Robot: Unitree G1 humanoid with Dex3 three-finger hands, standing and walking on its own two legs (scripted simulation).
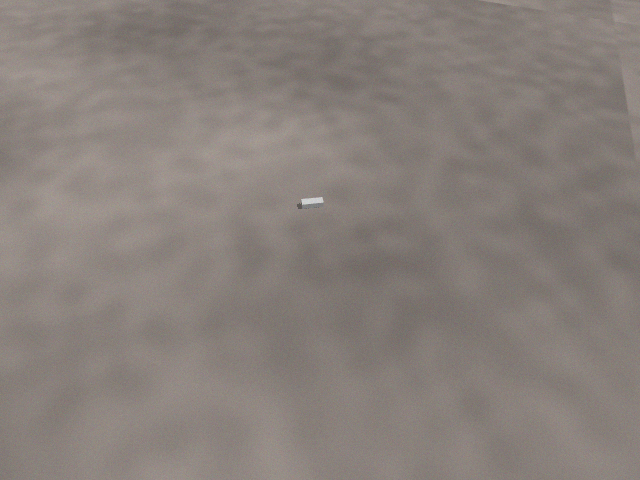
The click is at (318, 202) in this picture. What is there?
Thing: small brick
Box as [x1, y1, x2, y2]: [301, 197, 323, 208]
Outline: 322,197 301,199 302,208 323,206
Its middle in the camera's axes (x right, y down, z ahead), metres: -0.02 -0.16 +1.75
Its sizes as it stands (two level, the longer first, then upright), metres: 0.096 0.036 0.027
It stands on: the floor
